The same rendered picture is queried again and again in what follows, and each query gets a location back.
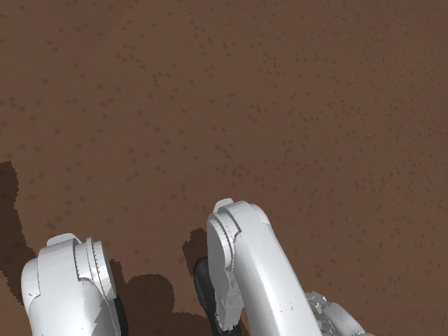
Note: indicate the right robot hand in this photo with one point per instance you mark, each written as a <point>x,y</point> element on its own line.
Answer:
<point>336,321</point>

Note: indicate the left robot foot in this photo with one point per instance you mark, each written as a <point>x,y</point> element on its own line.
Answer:
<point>121,316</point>

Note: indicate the right robot foot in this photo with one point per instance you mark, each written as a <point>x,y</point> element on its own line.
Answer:
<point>206,294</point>

